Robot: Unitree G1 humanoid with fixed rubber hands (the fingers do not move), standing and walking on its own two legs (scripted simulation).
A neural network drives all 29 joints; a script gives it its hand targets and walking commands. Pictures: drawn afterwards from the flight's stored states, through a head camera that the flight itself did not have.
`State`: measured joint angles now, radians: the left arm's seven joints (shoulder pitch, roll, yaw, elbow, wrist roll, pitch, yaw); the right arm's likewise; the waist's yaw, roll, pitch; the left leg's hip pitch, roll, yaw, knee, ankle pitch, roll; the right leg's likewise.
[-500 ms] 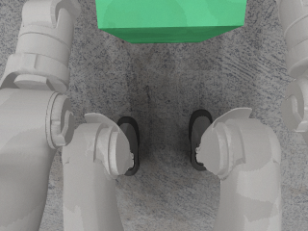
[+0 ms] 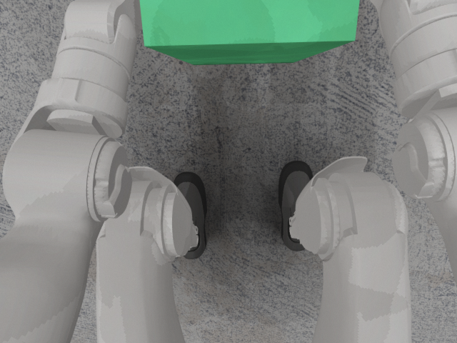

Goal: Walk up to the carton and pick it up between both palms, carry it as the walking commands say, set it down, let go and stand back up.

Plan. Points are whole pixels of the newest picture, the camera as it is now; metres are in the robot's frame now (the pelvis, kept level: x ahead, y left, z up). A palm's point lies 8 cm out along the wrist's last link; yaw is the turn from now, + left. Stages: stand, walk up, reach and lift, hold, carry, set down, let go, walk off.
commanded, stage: reach and lift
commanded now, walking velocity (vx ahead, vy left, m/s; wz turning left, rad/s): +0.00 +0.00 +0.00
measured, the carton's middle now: out of the picture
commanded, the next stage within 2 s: none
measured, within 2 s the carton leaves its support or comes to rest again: leaves its support in 0.90 s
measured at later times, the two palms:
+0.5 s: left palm out of the picture +0.58 +0.11 -0.17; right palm out of the picture +0.57 -0.19 -0.17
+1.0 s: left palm out of the picture +0.56 +0.10 -0.15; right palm out of the picture +0.58 -0.19 -0.13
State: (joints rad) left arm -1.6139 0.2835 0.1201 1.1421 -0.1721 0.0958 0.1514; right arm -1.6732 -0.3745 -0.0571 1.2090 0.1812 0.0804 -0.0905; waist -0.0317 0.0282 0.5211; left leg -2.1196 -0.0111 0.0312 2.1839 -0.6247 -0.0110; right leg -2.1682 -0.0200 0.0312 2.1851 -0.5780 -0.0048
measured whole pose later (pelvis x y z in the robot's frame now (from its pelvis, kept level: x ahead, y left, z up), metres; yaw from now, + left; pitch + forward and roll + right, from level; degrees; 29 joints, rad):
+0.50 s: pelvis +0.00 +0.00 -0.02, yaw +0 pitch +31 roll +2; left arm -1.54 0.23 0.32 0.96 -0.01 0.21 0.05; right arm -1.61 -0.34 -0.23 1.01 0.01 0.22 0.00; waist -0.03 0.05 0.52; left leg -2.15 -0.04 0.02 2.24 -0.64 -0.02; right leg -2.20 0.00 0.05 2.24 -0.59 0.01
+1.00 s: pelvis +0.01 +0.00 +0.00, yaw -1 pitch +33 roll +3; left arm -1.44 0.18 0.24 0.84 -0.05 0.30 0.13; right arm -1.57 -0.30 -0.22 0.91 0.00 0.31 -0.11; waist -0.02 0.02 0.45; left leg -2.11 -0.05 0.00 2.18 -0.66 -0.04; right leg -2.17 0.02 0.04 2.18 -0.59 0.00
